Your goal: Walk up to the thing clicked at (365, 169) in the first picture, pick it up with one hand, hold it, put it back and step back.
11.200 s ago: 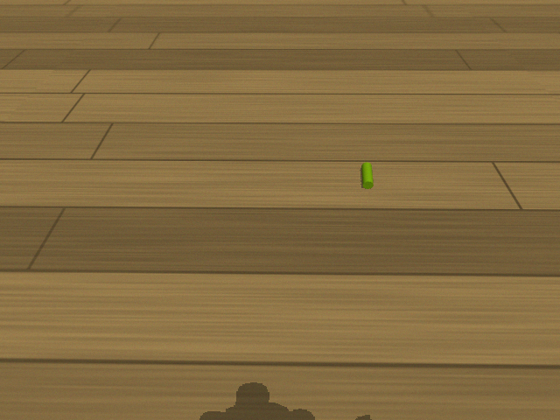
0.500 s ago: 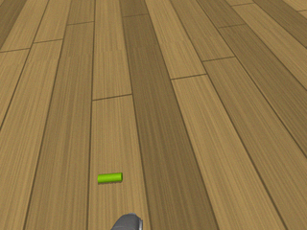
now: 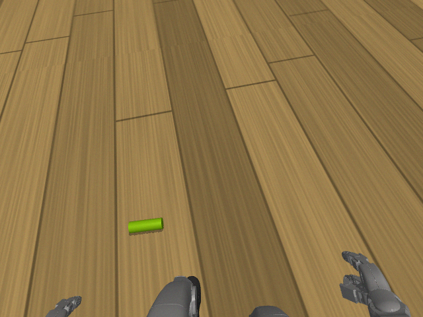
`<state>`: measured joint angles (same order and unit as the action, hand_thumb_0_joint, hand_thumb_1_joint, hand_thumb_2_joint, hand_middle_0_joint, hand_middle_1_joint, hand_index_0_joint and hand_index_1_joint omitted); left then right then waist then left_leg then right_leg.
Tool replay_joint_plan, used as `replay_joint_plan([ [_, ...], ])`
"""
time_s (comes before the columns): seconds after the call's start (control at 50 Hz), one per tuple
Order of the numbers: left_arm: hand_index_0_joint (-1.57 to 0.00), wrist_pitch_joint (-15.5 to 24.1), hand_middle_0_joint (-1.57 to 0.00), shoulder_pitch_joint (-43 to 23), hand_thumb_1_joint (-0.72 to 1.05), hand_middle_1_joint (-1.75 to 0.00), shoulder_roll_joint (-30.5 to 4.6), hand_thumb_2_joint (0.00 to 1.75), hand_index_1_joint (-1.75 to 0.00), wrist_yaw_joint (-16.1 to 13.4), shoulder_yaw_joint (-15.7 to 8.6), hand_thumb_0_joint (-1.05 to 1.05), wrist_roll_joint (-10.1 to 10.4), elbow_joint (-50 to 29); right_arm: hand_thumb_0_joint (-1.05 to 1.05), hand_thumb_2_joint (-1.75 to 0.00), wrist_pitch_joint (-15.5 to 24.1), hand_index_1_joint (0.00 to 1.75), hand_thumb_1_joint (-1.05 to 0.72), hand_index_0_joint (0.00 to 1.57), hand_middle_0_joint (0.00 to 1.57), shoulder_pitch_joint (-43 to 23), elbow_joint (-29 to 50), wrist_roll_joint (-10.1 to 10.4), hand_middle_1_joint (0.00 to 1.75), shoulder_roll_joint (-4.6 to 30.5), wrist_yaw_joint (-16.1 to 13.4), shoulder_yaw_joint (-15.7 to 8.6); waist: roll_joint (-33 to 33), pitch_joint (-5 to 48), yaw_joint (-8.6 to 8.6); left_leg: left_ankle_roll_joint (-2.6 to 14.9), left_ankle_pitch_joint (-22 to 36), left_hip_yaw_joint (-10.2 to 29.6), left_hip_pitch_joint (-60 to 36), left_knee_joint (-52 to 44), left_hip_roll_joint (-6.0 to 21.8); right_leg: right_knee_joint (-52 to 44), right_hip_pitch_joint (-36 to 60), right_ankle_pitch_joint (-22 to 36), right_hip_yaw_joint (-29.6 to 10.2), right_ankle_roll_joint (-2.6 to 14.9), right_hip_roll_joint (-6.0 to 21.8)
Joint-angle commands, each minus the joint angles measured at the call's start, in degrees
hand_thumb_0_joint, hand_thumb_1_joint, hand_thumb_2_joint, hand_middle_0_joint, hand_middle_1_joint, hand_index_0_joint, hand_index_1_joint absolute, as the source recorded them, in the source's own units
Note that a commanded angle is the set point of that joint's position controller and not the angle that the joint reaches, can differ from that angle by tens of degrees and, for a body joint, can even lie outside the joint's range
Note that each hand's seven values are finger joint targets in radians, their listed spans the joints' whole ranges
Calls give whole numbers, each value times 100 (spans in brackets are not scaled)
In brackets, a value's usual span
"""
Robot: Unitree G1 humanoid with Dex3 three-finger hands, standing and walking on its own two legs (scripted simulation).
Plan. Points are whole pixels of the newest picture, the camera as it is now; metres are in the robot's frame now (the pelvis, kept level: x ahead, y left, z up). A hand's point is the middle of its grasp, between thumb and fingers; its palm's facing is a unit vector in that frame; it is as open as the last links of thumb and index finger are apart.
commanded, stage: walk up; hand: left
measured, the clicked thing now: (146, 225) +0.53 +0.35 -0.71
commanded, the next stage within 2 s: none
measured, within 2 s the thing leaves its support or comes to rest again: neither
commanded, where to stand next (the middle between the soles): +0.11 +0.01 m, yaw +5 degrees
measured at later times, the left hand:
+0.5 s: hand out of the picture -0.04 +0.31 -0.12, palm faces +0.09 -0.92 -0.37, open 7.3 cm
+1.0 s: hand out of the picture +0.03 +0.32 -0.11, palm faces +0.09 -0.85 -0.52, open 7.3 cm
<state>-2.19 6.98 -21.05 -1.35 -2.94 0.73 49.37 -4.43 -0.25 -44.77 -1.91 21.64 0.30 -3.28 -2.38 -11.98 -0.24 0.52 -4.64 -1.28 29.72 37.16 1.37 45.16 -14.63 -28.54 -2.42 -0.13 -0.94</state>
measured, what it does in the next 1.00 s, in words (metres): steps on the spot: left foot, then right foot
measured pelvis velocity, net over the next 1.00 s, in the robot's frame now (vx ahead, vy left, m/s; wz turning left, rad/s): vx -0.05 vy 0.02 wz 0.12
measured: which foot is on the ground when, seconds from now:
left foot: down 0.00-0.02, up 0.04-0.36, down 0.38-0.76, up 0.78-1.00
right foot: down 0.00-0.40, up 0.42-0.74, down 0.76-1.00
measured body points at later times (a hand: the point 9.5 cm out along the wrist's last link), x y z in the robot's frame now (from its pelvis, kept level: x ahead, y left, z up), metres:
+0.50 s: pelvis -0.05 +0.02 +0.03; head -0.07 +0.04 +0.48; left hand -0.05 +0.36 -0.09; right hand +0.03 -0.30 -0.07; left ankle -0.09 +0.14 -0.70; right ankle -0.02 -0.11 -0.65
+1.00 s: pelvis -0.05 +0.02 +0.00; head +0.02 -0.01 +0.44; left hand +0.02 +0.36 -0.08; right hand +0.09 -0.28 -0.15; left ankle -0.08 +0.17 -0.65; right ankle +0.13 -0.13 -0.70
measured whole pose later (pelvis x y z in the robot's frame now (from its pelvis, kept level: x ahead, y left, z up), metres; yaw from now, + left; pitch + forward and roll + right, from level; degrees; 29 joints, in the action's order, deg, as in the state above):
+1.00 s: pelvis -0.05 +0.02 +0.00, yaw +7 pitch -3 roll +0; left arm 0.7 7.5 -20.8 -3.4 -2.4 -1.9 48.3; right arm -6.0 10.3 -46.2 -0.1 25.1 1.1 -4.7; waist -6.9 -11.8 0.6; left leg -0.9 -28.5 7.1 26.3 69.4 -1.9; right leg 38.5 -29.2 -6.1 0.7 -1.5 5.7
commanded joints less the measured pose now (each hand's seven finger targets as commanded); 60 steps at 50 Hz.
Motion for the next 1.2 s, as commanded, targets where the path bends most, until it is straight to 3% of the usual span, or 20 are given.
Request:
replay_joint_plan([
  [0.0, -20, 174, -20, 1190, 90, -30, -1840, 90, -30, -92, -595, 0, -320, -149, 0, -90, -60, 30, -90, 20, 20, 308, 477, 84, 30, 727, -4, -310, 1475, 1197, 240, 63, -2337, 678, 879, 1251, -680, -2554, 566, 596, -2275, 692, 1632],
  [0.04, -20, 214, -20, 203, 90, -30, -2484, 90, -30, -179, -757, 0, -330, -683, 0, -90, -70, 30, -90, 20, 20, -91, 646, 7, 30, 1421, -110, -586, 1783, 458, 382, -247, -2923, 1747, 205, 3611, -517, -3193, -1765, 1248, -3927, 2040, 3290],
  [0.1, -20, 239, -20, -789, 90, -30, -1495, 90, -30, -218, -597, 0, -275, -682, 0, -90, -25, 30, -90, 20, 20, 1150, 82, 85, 30, 1061, 43, -503, 665, 492, -509, -264, -2006, 1476, 210, 4050, -1020, -1970, -829, 3106, -513, 960, 1332],
  [0.2, -20, 450, -20, 830, 90, -30, -1440, 90, -30, 103, -646, 0, -480, -644, 0, -90, 396, 30, -90, 20, 20, 1120, 45, 200, 30, 1429, 131, -432, 2022, 1701, 574, -291, -2052, 341, 888, 2101, -567, -2728, 2171, -1605, -1307, 1092, 1163],
  [0.28, -20, 348, -20, 1346, 90, -30, -1672, 90, -30, 205, -688, 0, -356, -581, 0, -90, 610, 30, -90, 20, 20, 506, 168, 74, 30, 1234, 148, -346, 1673, 742, 778, -162, -2871, 244, -37, -409, -218, -2531, 1419, -487, -1327, 1233, 1442],
  [0.34, -20, 288, -20, 920, 90, -30, -1614, 90, -30, 305, -521, 0, -271, -724, 0, -90, 789, 30, -90, 20, 20, 1968, -416, -7, 30, 1013, 41, -400, 1022, 1037, -146, 57, -1276, -379, -2496, -2129, -521, -1190, 181, 975, -386, 837, 1047],
  [0.38, -20, 252, -20, 743, 90, -30, -781, 90, -30, 306, -324, 0, -228, -1030, 0, -90, 862, 30, -90, 20, 20, 2916, -539, -108, 30, 1854, -22, -607, -1223, 958, -519, 462, -3522, 2980, -4024, -2499, 1146, 1612, -2980, -707, 206, 235, -171],
  [0.42, -20, 334, -20, 58, 90, -30, -1645, 90, -30, 261, -457, 0, -261, -1044, 0, -90, 872, 30, -90, 20, 20, 2268, -286, 76, 30, 2366, 3, -686, -503, -49, -547, 1570, -5255, 4533, -2152, -3243, 2552, 1733, -3155, 46, -893, 289, 550],
  [0.5, -20, 405, -20, 1009, 90, -30, -1542, 90, -30, 424, -471, 0, -174, -488, 0, -90, 1042, 30, -90, 20, 20, 1868, -50, 114, 30, 1536, 4, -373, -337, -51, -71, 1074, -2128, 1671, -2385, -2500, 1252, 1088, -2549, 1126, -416, 120, 576],
  [0.6, -20, 466, -20, 953, 90, -30, -1352, 90, -30, 539, -417, 0, -132, -394, 0, -90, 974, 30, -90, 20, 20, 1449, 130, 70, 30, 1622, 88, -401, -1260, -16, 37, 925, -2239, 613, -967, -2649, 825, -139, -882, 1724, 211, -82, 617],
  [0.68, -20, 549, -20, 1287, 90, -30, -1223, 90, -30, 20, -373, 0, 71, 117, 0, -90, 454, 30, -90, 20, 20, 1046, 310, 62, 30, 1225, 67, -273, -1002, 416, 209, 761, 879, 55, -717, -586, 429, -1177, 446, 2602, 722, -80, 187],
  [0.72, -20, 615, -20, 1729, 90, -30, -1570, 90, -30, -179, -445, 0, 13, 296, 0, -90, 293, 30, -90, 20, 20, 1381, 302, 182, 30, 992, 80, -232, 198, 1022, 375, 422, 243, -151, -984, 1218, 13, -2069, 1024, 3631, 681, -116, 190],
  [0.76, -20, 678, -20, 1805, 90, -30, -2086, 90, -30, -276, -533, 0, -109, 57, 0, -90, 171, 30, -90, 20, 20, 2163, 228, 217, 30, 736, 10, -175, 1242, 1606, 194, 66, -3182, 808, -154, 3182, -629, -2159, 1336, 6174, -2147, 731, 2366],
  [0.8, -20, 612, -20, 891, 90, -30, -2024, 90, -30, -320, -496, 0, -89, -237, 0, -90, 19, 30, -90, 20, 20, 2165, 97, 249, 30, 1167, -106, -366, 1095, 1624, 26, 8, -3129, 1024, -476, 3863, -250, -2152, 422, 4837, -2366, 1590, 2610],
  [1.04, -20, 41, -20, -336, 90, -30, -1593, 90, -30, -153, -439, 0, -288, -529, 0, -90, 214, 30, -90, 20, 20, 2489, -677, 127, 30, 1351, 1, -463, 1720, 1561, -132, -66, -1962, 52, -1911, -341, -221, -951, -1419, -555, -491, 748, 1276],
  [1.06, -20, -40, -20, -81, 90, -30, -1231, 90, -30, -149, -335, 0, -240, -523, 0, -90, 279, 30, -90, 20, 20, 2353, -664, -1, 30, 1512, -33, -489, 671, 1122, -119, 30, -2311, 824, -1938, -797, -103, 200, -2288, -805, -368, 572, 793],
  [1.08, -20, 48, -20, 363, 90, -30, -959, 90, -30, 31, -312, 0, -365, -589, 0, -90, 453, 30, -90, 20, 20, 3510, -768, -103, 30, 2205, 12, -701, -1265, 1453, -659, 438, -6205, 3437, -2722, -2095, 1019, 2257, -3982, -1539, 215, 411, -358],
  [1.1, -20, 156, -20, -996, 90, -30, -1513, 90, -30, -7, -466, 0, -383, -875, 0, -90, 522, 30, -90, 20, 20, 2668, -609, 29, 30, 3018, -7, -817, -1686, 175, -863, 1072, -8137, 6040, -1124, -3863, 2303, 2732, -4839, -861, -1008, 163, -172],
  [1.12, -20, 221, -20, -1267, 90, -30, -1957, 90, -30, 29, -525, 0, -388, -730, 0, -90, 612, 30, -90, 20, 20, 1674, -431, 14, 30, 2969, -55, -798, -742, -445, -520, 1221, -7932, 6393, -439, -4134, 2676, 2703, -4518, 44, -1356, 105, 185],
  [1.18, -20, 287, -20, 342, 90, -30, -1775, 90, -30, 241, -568, 0, -110, 120, 0, -90, 921, 30, -90, 20, 20, 1208, -449, -64, 30, 1888, -138, -473, 201, 83, 204, 216, -3431, 2665, -1886, -2511, 1236, 2296, -3737, 1655, -1183, 56, 81],
])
